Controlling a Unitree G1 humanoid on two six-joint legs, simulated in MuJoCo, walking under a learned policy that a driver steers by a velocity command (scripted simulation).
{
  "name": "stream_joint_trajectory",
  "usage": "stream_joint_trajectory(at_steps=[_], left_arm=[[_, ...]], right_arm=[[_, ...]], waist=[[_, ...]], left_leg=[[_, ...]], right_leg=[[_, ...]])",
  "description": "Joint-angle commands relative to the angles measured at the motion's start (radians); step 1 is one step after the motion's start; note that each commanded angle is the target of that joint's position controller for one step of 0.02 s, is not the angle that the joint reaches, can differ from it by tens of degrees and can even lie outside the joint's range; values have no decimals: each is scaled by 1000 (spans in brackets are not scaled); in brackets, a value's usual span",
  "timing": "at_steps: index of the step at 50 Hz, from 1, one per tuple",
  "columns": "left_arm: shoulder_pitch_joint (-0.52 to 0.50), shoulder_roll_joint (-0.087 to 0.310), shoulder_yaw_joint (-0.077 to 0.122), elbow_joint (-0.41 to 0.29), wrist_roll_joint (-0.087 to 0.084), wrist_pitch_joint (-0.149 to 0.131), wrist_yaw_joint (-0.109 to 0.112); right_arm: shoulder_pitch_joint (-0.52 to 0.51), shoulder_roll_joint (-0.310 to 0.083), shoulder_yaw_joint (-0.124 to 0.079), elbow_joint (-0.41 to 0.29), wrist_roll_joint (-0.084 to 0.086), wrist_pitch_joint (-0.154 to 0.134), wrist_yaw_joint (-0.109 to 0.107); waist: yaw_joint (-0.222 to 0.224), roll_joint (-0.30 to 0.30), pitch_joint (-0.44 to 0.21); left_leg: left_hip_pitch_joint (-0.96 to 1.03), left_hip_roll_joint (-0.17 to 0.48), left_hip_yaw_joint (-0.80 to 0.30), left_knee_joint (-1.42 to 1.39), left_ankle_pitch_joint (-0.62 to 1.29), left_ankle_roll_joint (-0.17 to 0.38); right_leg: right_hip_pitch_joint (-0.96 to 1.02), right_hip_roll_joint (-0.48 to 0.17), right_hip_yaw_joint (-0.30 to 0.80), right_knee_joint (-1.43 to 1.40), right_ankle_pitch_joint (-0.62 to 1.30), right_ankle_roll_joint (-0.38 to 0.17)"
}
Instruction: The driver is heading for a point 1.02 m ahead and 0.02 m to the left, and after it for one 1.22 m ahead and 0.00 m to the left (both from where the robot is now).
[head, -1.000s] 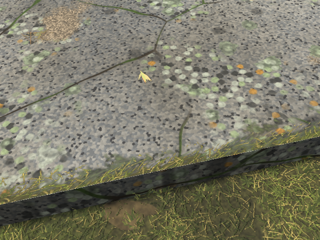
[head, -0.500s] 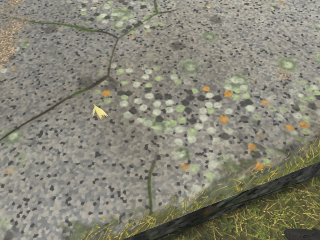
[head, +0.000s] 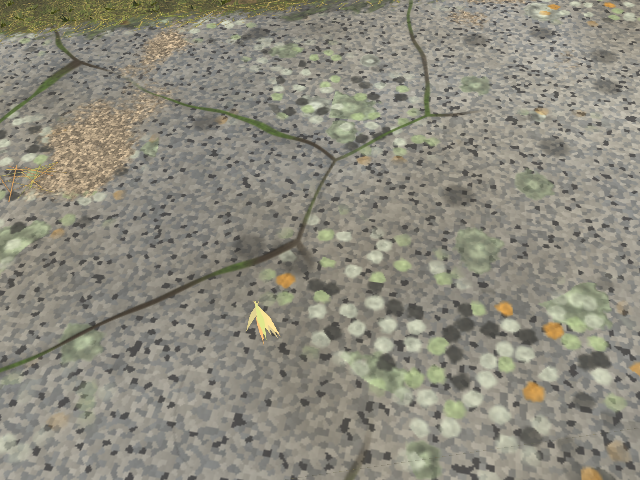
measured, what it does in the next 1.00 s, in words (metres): climbs: left foot 0.17 m higher, then right foot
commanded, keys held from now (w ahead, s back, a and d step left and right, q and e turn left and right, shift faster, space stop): w+q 0.26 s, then w+e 0.74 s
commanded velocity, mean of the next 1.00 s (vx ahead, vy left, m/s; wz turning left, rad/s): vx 0.50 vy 0.00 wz -0.03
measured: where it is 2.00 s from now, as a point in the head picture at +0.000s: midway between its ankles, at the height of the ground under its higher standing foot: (325, 233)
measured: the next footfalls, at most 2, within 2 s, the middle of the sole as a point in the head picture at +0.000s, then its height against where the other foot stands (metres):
left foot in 0.34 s outside the picture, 0.17 m higher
right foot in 0.94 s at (315, 366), level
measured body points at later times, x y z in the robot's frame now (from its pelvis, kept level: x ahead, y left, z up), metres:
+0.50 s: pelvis +0.27 +0.12 +0.12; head +0.26 +0.13 +0.57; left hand +0.29 +0.39 -0.01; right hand +0.44 -0.10 +0.01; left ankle +0.30 +0.20 -0.57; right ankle +0.19 -0.07 -0.41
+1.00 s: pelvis +0.56 +0.14 +0.15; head +0.58 +0.15 +0.60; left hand +0.76 +0.38 +0.06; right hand +0.55 -0.14 +0.03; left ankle +0.34 +0.23 -0.48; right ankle +0.64 +0.08 -0.57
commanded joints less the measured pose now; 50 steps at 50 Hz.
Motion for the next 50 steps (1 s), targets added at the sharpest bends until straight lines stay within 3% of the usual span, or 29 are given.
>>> stream_joint_trajectory(at_steps=[1, 4, 7, 11, 12, 13, 14, 15, 16, 17, 18, 19, 20, 21, 22, 23, 24, 25, 26, 28, 31, 34, 39, 43, 46, 47, 48, 49, 50], left_arm=[[89, 96, 29, 5, -1, -12, 9], [158, 65, 19, 67, -15, -5, 21], [276, 28, 1, 147, 1, 16, 25], [188, 71, -11, 149, -6, 27, 47], [192, 143, 6, 153, -25, 22, 58], [269, 144, 10, 189, -48, 27, 60], [192, 170, 6, 188, -73, 14, 51], [257, 203, 4, 219, -63, 7, 38], [272, 262, 15, 229, -47, 13, 32], [239, 288, 26, 224, -44, 19, 23], [271, 235, 20, 188, -22, 0, 23], [294, 99, 3, 180, -16, -38, -30], [295, 113, 41, 237, -72, -56, -67], [82, 66, 44, 143, -100, -43, -57], [-59, 29, 22, 60, -74, -41, -39], [-54, -11, 9, 40, -53, -33, -28], [12, -24, 2, 52, -65, -26, -32], [81, -39, -4, 61, -81, -8, -38], [96, -62, -21, 51, -73, 1, -38], [81, -45, -23, 51, -74, 19, -27], [-45, 29, 0, -7, -48, 25, -27], [-126, 28, 8, -29, -54, 27, -43], [-301, 5, 11, -86, -63, 18, -85], [-321, 21, 21, -125, -55, 21, -106], [-116, 109, 64, -90, -64, 25, -102], [34, 166, 96, -54, -57, 24, -84], [142, 219, 113, -33, -45, 32, -58], [106, 269, 119, -59, -43, 17, -48], [110, 177, 94, -58, -38, 3, -43]], right_arm=[[21, 19, 3, -65, 4, 12, -11], [-99, 68, 34, -148, 14, 24, -23], [-227, 151, 84, -220, 5, 10, -8], [-358, 145, 118, -334, -18, 0, 28], [-376, 168, 139, -372, -21, -2, 42], [-431, 154, 137, -379, -21, -3, 42], [-385, 128, 123, -374, 1, -19, 50], [-323, 79, 92, -336, -8, -30, 48], [-180, 18, 58, -302, -2, -32, 52], [-47, -63, 22, -268, 1, -28, 57], [119, -193, -26, -205, -18, -18, 56], [257, -237, -35, -82, -25, 3, 33], [269, -131, -7, -58, -64, -10, 26], [179, -109, -2, -22, -44, -33, 44], [101, -53, 8, 28, -24, -58, 60], [45, 48, 30, 79, -39, -72, 68], [4, 143, 50, 121, -60, -79, 73], [-21, 182, 56, 150, -64, -80, 71], [-22, 176, 52, 175, -49, -84, 73], [-35, 148, 45, 193, -53, -89, 66], [-24, 71, 42, 210, -63, -101, 29], [76, -27, 24, 235, -56, -114, -23], [154, -73, 6, 237, -34, -88, -44], [146, -128, -19, 224, -24, -57, -44], [112, -173, -42, 196, -28, -29, -47], [80, -179, -44, 181, -22, -29, -42], [81, -129, -29, 151, -37, -47, -32], [125, 2, 12, 85, -33, -83, -11], [10, -72, -2, 56, -10, -131, 9]], waist=[[17, -184, 46], [19, -128, 104], [37, -86, 154], [-13, -72, 139], [-24, -120, 88], [20, -100, 59], [-40, -197, 39], [-79, -253, -106], [-162, -337, -223], [-247, -368, -296], [-253, -135, -417], [-182, 329, -564], [-183, 84, -551], [-158, 4, -274], [-124, -34, -42], [-56, -31, 24], [5, -15, 36], [55, 20, 37], [77, 14, 46], [83, -13, 70], [53, 47, 55], [-12, 52, 14], [-97, 13, 74], [-76, 62, 65], [37, 104, -22], [124, 66, -89], [141, -54, -166], [44, -301, -247], [92, -163, -281]], left_leg=[[-326, 26, 15, 430, 1, -25], [-663, 32, -67, 707, -75, 1], [-964, 30, -109, 887, -113, 39], [-654, 79, 76, 413, 129, 19], [-425, 120, 131, 228, 97, 40], [-350, 105, 187, 135, 60, 62], [-53, 77, 255, -87, -4, 125], [141, -33, 328, -68, -43, 166], [226, -81, 291, -188, -70, 209], [337, -101, 178, -445, -28, 243], [695, 65, -244, -531, 235, 318], [860, 277, -818, -1023, 88, 403], [778, 369, -973, -1136, -105, 372], [563, 379, -849, -1164, -158, 308], [388, 350, -654, -1143, -93, 277], [261, 320, -486, -1096, -37, 242], [203, 254, -295, -1062, 64, 200], [217, 225, -200, -1107, 37, 171], [242, 209, -102, -1111, 115, 132], [242, 170, 87, -1172, 257, 105], [234, 108, 245, -1305, 448, 95], [423, 154, 247, -1365, 497, 108], [781, 271, 233, -1351, 587, 102], [878, 281, 295, -1198, 1090, 113], [873, 280, 294, -898, 1379, 131], [750, 239, 304, -685, 1272, 124], [431, 165, 265, -400, 695, 111], [-23, -75, 142, -18, -138, 49], [-103, -31, -78, 56, -113, 81]], right_leg=[[125, -315, 292, -287, -26, -213], [247, -366, 243, -276, -38, -198], [378, -407, 177, -250, 17, -147], [14, -258, -27, -356, -1, -103], [-69, -294, -37, -514, 56, -135], [15, -289, -64, -552, 124, -148], [-31, -296, -117, -541, 670, -152], [86, -305, -134, -370, 1462, -171], [271, -331, -105, -185, 1843, -153], [366, -312, -80, 11, 1860, -117], [109, -264, 14, 362, 1306, -71], [-169, 22, 125, 743, -1, -21], [-260, 77, 369, 1099, -56, -29], [-401, 71, 318, 1263, -69, -42], [-518, 22, 250, 1290, -56, -79], [-521, -24, 245, 1359, 13, -114], [-472, -42, 263, 1359, 61, -137], [-504, -27, 272, 1367, 97, -146], [-561, -31, 274, 1331, 171, -150], [-593, -27, 239, 1124, 220, -125], [-495, -8, 100, 787, 376, -71], [-499, -37, 38, 567, 437, -36], [-596, -59, -1, 224, 341, -53], [-442, 3, -115, 107, 191, -84], [-200, 67, -137, 80, 61, -144], [50, 84, -93, -26, 123, -184], [377, -62, 142, 15, 88, -240], [666, -318, 751, -102, -100, -468], [628, -326, 817, -213, -138, -440]])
